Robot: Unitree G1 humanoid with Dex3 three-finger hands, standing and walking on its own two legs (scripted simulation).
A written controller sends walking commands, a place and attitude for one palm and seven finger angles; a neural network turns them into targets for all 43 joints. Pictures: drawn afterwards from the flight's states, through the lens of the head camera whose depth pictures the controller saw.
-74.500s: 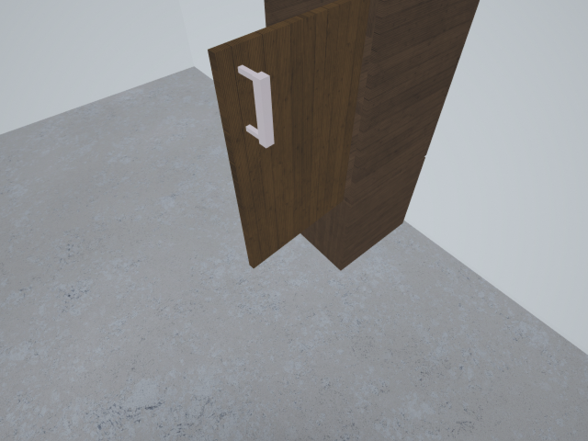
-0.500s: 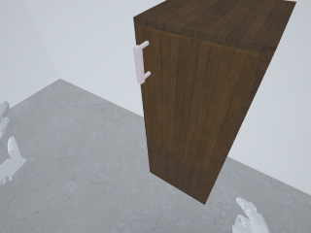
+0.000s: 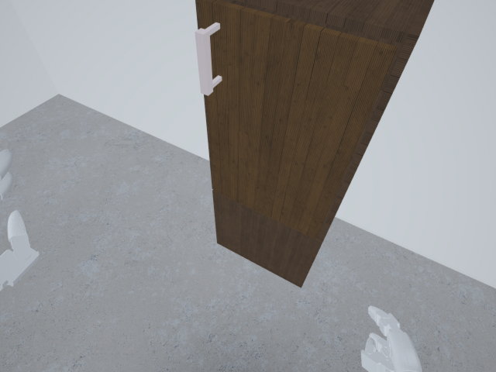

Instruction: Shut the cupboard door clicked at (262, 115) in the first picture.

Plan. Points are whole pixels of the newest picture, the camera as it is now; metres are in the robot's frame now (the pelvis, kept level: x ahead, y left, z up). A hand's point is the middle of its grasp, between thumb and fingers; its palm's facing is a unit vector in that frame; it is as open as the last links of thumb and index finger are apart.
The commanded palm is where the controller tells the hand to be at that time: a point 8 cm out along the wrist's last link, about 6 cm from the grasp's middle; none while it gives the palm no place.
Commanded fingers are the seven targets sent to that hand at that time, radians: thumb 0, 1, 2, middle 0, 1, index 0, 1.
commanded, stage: step back with the hand held close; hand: left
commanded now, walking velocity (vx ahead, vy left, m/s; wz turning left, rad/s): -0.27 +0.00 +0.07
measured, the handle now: (210, 59) +0.66 +0.13 +0.16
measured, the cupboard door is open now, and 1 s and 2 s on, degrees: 0 0 0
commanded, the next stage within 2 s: stop stepping back and stand still in 0.52 s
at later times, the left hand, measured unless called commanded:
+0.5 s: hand out of the picture +0.09 +0.29 +0.18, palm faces +0.48 -0.78 -0.40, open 7.4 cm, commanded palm +0.03 +0.31 +0.19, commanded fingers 0.00 0.90 0.90 -0.20 -0.30 -0.20 -0.30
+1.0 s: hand out of the picture -0.05 +0.33 +0.19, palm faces +0.48 -0.81 -0.34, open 7.4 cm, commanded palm -0.08 +0.35 +0.19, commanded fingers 0.00 0.90 0.90 -0.20 -0.30 -0.20 -0.30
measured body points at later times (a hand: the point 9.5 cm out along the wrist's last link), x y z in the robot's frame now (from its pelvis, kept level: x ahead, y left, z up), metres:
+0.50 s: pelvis -0.10 +0.01 +0.00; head -0.10 +0.05 +0.45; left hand +0.06 +0.33 +0.20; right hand +0.07 -0.22 -0.06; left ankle +0.04 +0.05 -0.73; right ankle -0.19 -0.15 -0.67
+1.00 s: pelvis -0.23 +0.06 -0.04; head -0.27 +0.12 +0.40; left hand -0.08 +0.37 +0.20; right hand -0.11 -0.21 -0.09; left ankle -0.08 +0.10 -0.69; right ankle -0.31 -0.13 -0.73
